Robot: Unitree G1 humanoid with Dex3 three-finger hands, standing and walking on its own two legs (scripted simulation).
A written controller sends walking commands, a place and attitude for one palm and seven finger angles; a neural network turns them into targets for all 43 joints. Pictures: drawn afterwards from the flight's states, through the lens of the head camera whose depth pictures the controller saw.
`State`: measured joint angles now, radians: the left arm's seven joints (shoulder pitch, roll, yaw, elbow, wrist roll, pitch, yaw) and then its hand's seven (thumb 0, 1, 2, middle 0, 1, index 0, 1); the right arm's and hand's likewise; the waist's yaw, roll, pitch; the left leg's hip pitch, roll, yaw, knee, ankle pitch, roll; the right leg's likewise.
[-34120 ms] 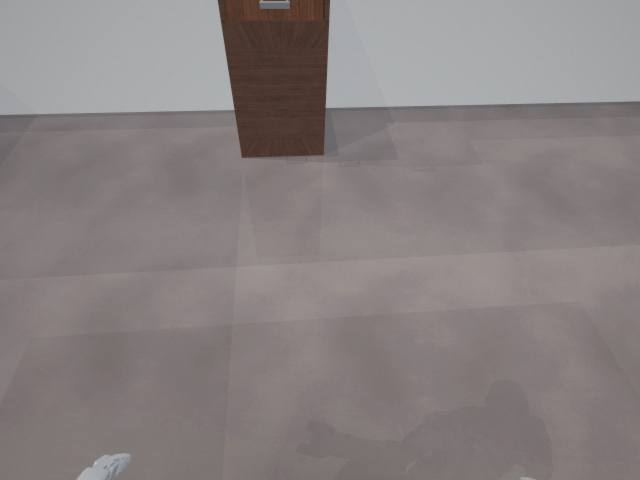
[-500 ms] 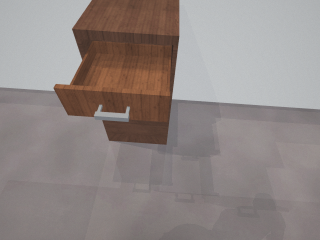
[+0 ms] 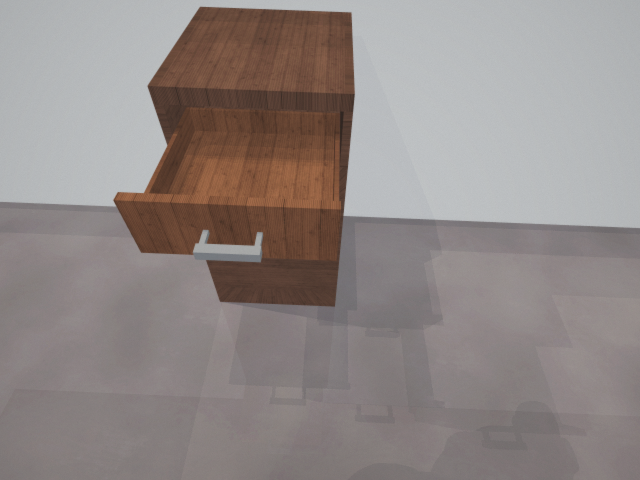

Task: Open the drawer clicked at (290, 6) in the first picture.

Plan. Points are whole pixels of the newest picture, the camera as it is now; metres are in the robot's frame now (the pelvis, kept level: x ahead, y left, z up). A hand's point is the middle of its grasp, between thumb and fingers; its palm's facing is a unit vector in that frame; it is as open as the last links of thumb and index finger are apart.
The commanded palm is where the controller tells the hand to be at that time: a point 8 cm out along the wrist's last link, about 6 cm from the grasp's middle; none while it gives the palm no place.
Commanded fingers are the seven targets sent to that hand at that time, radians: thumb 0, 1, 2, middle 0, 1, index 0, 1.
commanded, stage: let the arm hang, fingers relaxed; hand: left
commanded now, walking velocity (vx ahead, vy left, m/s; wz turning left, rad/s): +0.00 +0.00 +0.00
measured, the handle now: (230, 244) +0.49 +0.19 -0.05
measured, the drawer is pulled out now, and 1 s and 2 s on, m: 0.29 0.29 0.29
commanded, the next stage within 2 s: look to check the result in 0.10 s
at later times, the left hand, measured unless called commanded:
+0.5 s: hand out of the picture -0.01 +0.17 -0.18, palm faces +0.04 -0.99 -0.16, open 7.4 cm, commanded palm none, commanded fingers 0.00 0.90 0.90 -0.20 -0.30 -0.20 -0.30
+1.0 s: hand out of the picture +0.00 +0.17 -0.18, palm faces +0.04 -0.99 -0.16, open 7.4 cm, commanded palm none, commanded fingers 0.00 0.90 0.90 -0.20 -0.30 -0.20 -0.30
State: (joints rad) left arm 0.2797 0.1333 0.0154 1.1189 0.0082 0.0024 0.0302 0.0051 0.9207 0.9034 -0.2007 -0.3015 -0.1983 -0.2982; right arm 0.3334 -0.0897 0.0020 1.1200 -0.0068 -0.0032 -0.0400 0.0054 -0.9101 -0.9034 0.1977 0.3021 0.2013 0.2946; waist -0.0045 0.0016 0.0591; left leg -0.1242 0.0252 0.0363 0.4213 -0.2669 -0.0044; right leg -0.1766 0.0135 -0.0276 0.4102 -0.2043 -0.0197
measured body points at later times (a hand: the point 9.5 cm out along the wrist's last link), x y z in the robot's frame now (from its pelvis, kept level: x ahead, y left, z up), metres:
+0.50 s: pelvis +0.01 +0.01 +0.00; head +0.03 +0.02 +0.45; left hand -0.01 +0.22 -0.16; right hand -0.02 -0.19 -0.16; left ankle -0.02 +0.12 -0.74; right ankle +0.01 -0.11 -0.74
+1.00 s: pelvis +0.02 +0.01 +0.00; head +0.04 +0.02 +0.45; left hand +0.00 +0.23 -0.16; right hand -0.02 -0.19 -0.16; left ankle -0.02 +0.12 -0.74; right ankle +0.01 -0.11 -0.74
